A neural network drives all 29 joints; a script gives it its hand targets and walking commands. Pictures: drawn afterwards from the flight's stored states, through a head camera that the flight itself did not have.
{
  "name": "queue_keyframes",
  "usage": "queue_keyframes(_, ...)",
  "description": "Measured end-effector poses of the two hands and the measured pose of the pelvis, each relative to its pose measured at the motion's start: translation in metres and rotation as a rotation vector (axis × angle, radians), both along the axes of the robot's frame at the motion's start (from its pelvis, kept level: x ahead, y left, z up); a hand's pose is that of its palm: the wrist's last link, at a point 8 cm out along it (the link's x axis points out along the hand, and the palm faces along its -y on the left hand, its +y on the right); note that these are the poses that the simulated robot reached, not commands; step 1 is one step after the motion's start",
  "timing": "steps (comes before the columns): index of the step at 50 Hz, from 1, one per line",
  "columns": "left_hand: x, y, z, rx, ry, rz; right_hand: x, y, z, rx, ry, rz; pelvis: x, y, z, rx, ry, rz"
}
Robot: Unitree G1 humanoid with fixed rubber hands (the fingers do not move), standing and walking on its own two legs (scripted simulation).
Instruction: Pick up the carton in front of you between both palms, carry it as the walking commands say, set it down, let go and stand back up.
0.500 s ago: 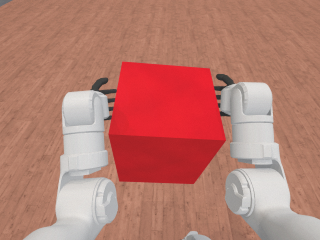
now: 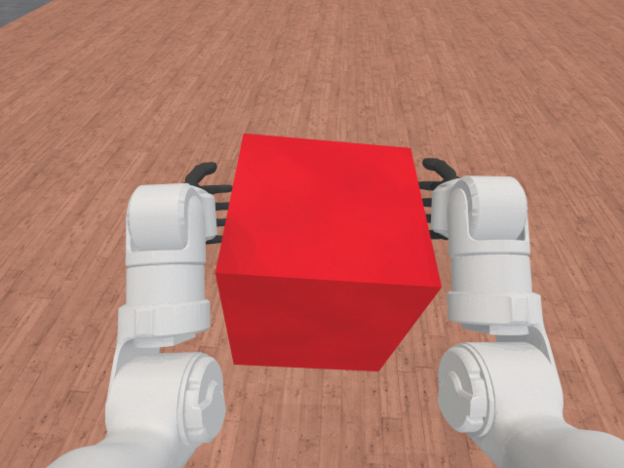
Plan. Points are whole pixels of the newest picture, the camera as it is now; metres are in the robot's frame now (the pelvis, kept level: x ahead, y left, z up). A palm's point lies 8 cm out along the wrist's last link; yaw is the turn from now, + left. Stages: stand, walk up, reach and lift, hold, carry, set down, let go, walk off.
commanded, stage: carry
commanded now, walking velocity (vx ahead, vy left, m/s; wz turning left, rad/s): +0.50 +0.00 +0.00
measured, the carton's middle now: (316, 262) +0.37 -0.01 +0.08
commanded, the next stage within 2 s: none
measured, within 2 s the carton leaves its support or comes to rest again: neither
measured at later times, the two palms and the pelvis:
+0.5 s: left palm (239, 149) +0.66 +0.11 +0.08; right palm (389, 137) +0.69 -0.18 +0.07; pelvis +0.34 -0.05 +0.01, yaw +3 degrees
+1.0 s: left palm (234, 68) +0.96 +0.14 +0.10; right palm (356, 64) +0.95 -0.15 +0.11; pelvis +0.68 +0.00 +0.01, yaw -2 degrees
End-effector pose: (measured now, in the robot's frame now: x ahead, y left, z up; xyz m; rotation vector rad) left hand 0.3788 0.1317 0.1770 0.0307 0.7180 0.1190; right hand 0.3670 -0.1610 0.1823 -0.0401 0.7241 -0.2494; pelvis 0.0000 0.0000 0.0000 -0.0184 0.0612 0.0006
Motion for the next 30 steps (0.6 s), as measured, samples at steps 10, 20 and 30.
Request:
queue_keyframes(10, 0.140, -0.015, -0.010, -0.025, 0.049, -0.008, 0.135, -0.014, -0.004, 0.011, 0.049, -0.043, 0.133, -0.008, 0.013, -0.009, 0.029, -0.005)
queue_keyframes(20, 0.255, -0.024, -0.079, 0.038, 0.139, 0.083, 0.285, -0.022, -0.084, 0.039, 0.139, 0.072, 0.287, -0.044, -0.005, 0.009, 0.010, 0.030)
queue_keyframes(30, 0.325, -0.020, -0.094, -0.008, 0.115, 0.190, 0.363, -0.018, -0.108, 0.118, 0.120, 0.056, 0.411, -0.049, 0.024, 0.059, 0.035, 0.033)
